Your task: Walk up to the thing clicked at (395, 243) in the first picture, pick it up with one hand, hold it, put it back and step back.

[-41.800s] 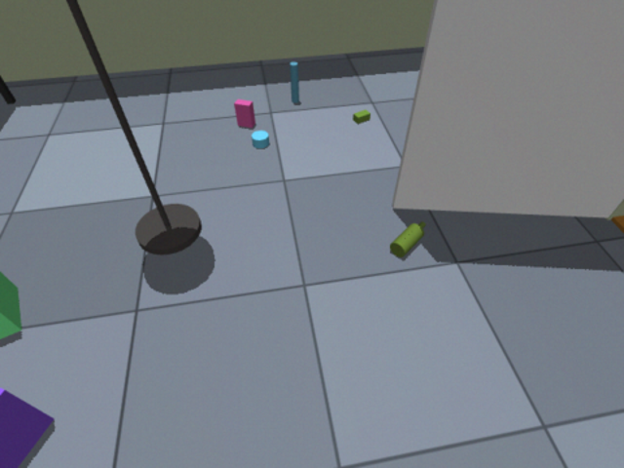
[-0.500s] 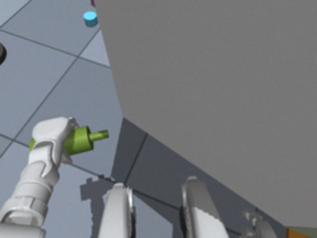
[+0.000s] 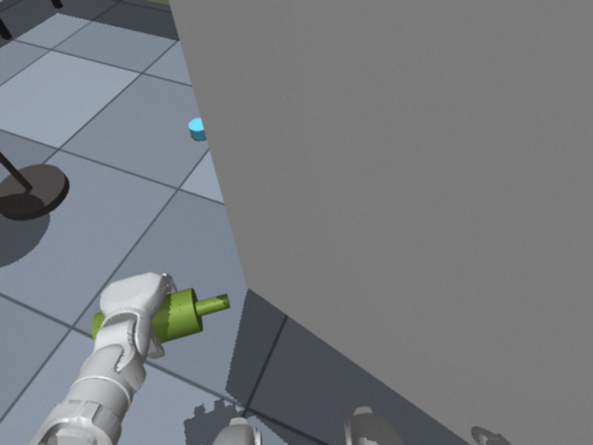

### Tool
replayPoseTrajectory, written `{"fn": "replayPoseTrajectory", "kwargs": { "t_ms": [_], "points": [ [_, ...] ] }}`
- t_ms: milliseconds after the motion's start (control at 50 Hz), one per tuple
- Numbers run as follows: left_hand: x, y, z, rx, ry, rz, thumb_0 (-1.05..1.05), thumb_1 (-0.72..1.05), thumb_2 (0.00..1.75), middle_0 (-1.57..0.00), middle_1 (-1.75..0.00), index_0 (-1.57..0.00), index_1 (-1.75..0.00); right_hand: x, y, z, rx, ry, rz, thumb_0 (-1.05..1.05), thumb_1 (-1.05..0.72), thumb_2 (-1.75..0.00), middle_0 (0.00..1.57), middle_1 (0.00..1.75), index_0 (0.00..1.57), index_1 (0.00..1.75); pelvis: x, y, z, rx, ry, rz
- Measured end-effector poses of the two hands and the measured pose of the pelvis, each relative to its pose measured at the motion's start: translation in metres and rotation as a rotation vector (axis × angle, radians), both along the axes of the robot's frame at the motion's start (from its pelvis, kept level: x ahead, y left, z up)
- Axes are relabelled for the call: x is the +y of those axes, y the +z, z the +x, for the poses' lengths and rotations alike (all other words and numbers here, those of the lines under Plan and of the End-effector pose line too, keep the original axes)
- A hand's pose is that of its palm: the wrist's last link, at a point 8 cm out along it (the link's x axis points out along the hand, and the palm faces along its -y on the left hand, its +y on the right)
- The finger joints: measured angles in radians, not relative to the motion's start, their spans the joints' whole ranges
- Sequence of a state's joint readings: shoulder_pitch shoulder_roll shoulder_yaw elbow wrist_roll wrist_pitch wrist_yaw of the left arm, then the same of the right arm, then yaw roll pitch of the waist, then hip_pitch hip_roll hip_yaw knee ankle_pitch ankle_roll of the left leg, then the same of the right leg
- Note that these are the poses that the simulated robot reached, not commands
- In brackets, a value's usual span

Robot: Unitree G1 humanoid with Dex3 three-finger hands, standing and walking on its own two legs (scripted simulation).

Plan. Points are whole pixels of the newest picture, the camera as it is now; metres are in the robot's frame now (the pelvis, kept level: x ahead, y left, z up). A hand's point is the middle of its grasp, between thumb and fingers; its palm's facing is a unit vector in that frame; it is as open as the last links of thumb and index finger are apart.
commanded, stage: lift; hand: left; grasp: from above
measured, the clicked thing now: (167, 317) +0.35 +0.21 -0.10
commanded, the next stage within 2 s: hold in 0.20 s
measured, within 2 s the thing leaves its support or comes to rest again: neither
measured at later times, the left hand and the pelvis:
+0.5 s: hand (137, 296) +0.35 +0.23 -0.02, palm faces -0.45 -0.12 -0.89, open 9.9 cm; pelvis +0.03 +0.01 +0.05, yaw +0 degrees
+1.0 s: hand (129, 288) +0.35 +0.22 +0.01, palm faces -0.44 -0.10 -0.89, open 10.0 cm; pelvis +0.04 +0.00 +0.06, yaw -1 degrees
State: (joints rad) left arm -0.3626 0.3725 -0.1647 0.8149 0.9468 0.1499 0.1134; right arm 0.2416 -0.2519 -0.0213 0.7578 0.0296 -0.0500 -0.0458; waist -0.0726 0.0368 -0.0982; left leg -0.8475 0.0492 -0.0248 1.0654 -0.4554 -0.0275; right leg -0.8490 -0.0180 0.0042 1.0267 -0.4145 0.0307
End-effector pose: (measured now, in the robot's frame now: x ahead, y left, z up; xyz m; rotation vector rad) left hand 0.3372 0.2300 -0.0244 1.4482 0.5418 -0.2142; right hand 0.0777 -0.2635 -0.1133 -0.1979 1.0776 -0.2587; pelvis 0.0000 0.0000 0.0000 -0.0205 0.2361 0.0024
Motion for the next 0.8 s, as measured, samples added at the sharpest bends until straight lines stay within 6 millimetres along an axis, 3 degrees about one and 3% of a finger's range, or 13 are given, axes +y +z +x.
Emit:
{"fn": "replayPoseTrajectory", "kwargs": {
  "t_ms": [320,580,800],
  "points": [
    [-0.002,0.044,0.011,-0.008,0.009,0.002,0.0,0.02,0.45,-0.74,-0.51,-0.74,-0.48,0.005,0.035,0.024,-0.025,0.003,0.031,0.01,-0.89,-0.9,0.21,0.3,0.2,0.3,0.001,0.038,0.022,-0.071,-0.005,0.011],
    [0.0,0.066,0.022,-0.015,-0.016,0.011,0.0,0.02,0.47,-0.72,-0.54,-0.72,-0.51,0.009,0.052,0.051,-0.057,0.01,0.044,0.01,-0.88,-0.89,0.21,0.3,0.2,0.3,0.006,0.053,0.039,-0.108,-0.011,0.013],
    [0.0,0.079,0.024,-0.021,-0.025,0.015,0.0,0.01,0.5,-0.72,-0.56,-0.71,-0.53,0.008,0.059,0.058,-0.068,0.016,0.057,0.01,-0.88,-0.89,0.2,0.3,0.2,0.3,0.007,0.059,0.045,-0.134,-0.013,0.015]
  ]
}}
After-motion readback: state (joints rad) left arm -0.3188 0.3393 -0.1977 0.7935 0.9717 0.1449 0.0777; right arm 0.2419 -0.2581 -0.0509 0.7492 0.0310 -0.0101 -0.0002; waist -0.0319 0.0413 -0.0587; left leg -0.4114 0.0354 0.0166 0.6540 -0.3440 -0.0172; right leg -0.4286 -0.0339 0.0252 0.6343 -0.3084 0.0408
